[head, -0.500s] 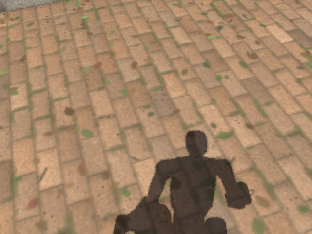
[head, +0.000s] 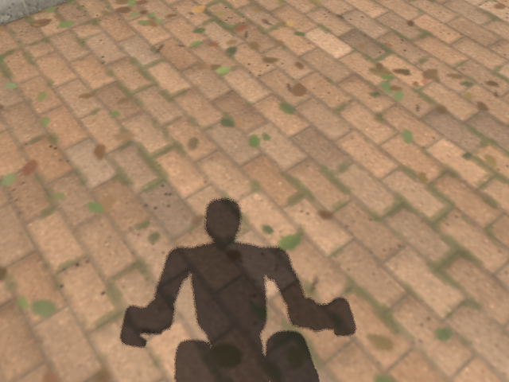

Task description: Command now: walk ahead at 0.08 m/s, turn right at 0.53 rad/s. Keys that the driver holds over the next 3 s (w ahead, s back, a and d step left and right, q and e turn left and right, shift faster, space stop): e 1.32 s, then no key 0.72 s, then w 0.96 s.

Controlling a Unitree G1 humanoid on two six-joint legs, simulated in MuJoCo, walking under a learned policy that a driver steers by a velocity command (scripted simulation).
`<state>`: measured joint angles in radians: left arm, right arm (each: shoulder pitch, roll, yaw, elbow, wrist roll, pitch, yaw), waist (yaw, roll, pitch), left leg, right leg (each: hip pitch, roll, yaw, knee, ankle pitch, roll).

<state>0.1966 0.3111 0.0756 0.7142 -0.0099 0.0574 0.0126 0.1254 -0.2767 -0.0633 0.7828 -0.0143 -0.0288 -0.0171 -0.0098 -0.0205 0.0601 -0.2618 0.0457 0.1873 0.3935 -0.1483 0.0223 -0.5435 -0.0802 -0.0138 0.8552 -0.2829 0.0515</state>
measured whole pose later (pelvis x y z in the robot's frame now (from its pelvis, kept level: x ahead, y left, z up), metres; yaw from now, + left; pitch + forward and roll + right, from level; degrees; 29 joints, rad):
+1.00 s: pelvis +0.02 -0.03 -0.01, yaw -36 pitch +1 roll +1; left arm 0.18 0.32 0.08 0.58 -0.02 0.07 0.00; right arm 0.13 -0.32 -0.08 0.77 0.01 0.02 -0.01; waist -0.01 0.02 0.07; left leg -0.26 0.13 0.14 0.61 -0.36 -0.05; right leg -0.29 -0.01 -0.02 0.55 -0.27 0.00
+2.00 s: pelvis +0.02 -0.05 +0.00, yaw -53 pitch -2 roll +0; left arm 0.22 0.24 0.03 0.75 0.02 0.01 0.02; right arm 0.18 -0.27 -0.03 0.81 -0.01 0.00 -0.01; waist -0.02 0.01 0.04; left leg -0.21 0.03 -0.04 0.50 -0.26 -0.05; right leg -0.18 0.02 0.08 0.52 -0.32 0.01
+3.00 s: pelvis +0.23 -0.37 +0.01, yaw -52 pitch +0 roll -2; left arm 0.33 0.26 0.05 0.86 0.00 -0.10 -0.03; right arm 0.18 -0.31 -0.04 0.79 0.01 -0.07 -0.01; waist 0.04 0.05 0.03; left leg -0.65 0.14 -0.05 0.98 -0.16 -0.01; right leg -0.11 0.09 -0.05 0.25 -0.14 -0.08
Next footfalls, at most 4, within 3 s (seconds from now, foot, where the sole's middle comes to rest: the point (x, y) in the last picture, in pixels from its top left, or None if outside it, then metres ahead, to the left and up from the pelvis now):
0.10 right None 0.09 -0.13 -0.78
0.56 left None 0.13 0.09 -0.78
0.98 right None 0.00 -0.15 -0.78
1.48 left None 0.16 0.00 -0.78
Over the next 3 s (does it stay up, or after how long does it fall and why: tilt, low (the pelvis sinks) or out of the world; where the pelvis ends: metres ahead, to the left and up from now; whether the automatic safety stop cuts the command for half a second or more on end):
stays up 0.23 -0.37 0.01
